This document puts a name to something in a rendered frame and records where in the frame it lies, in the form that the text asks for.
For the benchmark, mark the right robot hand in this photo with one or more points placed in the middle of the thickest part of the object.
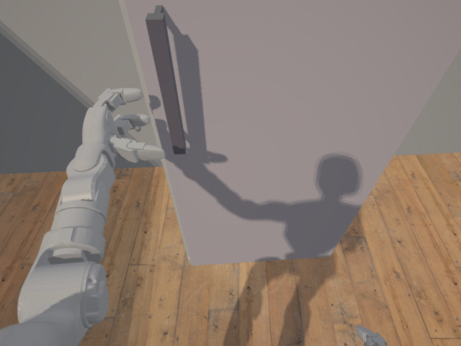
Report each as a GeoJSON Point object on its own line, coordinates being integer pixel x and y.
{"type": "Point", "coordinates": [370, 338]}

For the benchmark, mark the robot left upper arm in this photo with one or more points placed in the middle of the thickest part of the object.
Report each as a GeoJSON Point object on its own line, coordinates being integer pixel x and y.
{"type": "Point", "coordinates": [59, 304]}

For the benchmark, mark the handle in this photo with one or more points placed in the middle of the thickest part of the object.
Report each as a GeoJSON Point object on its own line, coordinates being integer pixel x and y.
{"type": "Point", "coordinates": [159, 39]}

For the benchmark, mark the fridge door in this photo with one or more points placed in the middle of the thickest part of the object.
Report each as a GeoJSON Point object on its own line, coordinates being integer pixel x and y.
{"type": "Point", "coordinates": [291, 111]}

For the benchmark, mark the robot left forearm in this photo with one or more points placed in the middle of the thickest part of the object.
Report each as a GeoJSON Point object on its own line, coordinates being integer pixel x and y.
{"type": "Point", "coordinates": [77, 231]}

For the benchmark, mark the left robot hand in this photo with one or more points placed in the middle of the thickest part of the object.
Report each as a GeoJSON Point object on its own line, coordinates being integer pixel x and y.
{"type": "Point", "coordinates": [99, 126]}

